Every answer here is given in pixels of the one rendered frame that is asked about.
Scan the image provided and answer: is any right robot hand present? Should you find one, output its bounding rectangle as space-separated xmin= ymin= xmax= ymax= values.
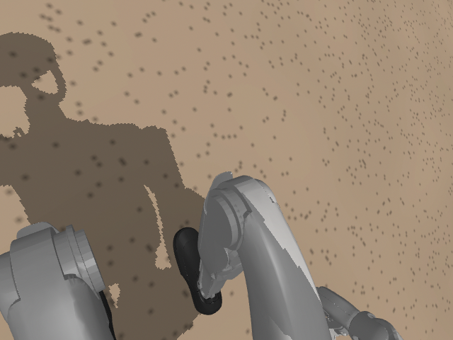
xmin=316 ymin=286 xmax=360 ymax=340

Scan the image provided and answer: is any left robot foot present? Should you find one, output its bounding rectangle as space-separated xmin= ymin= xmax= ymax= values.
xmin=99 ymin=291 xmax=117 ymax=340

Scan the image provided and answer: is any right robot arm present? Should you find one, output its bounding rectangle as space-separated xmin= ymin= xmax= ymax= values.
xmin=348 ymin=311 xmax=403 ymax=340

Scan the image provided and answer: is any right robot foot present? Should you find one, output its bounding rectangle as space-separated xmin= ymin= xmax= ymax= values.
xmin=173 ymin=227 xmax=222 ymax=315

